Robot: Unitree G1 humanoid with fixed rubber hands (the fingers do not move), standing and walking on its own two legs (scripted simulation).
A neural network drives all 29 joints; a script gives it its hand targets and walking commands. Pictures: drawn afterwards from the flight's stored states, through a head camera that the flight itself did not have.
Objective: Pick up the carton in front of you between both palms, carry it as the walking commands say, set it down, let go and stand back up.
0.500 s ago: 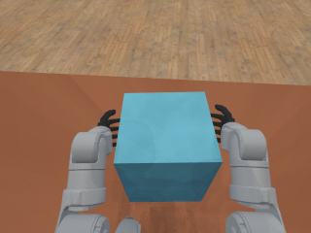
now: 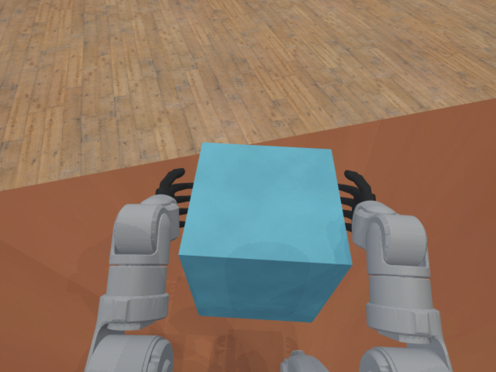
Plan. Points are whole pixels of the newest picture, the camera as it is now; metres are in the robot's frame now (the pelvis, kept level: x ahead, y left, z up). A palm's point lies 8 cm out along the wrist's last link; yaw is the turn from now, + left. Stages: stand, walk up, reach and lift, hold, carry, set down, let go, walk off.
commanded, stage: carry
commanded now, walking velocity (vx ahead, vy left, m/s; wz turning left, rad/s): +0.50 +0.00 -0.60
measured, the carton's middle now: (260, 238) +0.35 -0.01 +0.01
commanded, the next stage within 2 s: none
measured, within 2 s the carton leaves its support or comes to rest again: neither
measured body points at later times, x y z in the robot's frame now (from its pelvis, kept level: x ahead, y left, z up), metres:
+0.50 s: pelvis +0.27 -0.05 -0.03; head +0.32 -0.07 +0.41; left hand +0.65 +0.03 +0.04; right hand +0.60 -0.27 +0.05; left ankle +0.38 +0.09 -0.70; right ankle +0.23 -0.09 -0.76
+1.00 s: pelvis +0.56 -0.06 -0.08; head +0.60 -0.05 +0.37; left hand +0.92 +0.09 -0.01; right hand +0.92 -0.21 +0.00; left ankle +0.55 -0.02 -0.80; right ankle +0.64 -0.24 -0.73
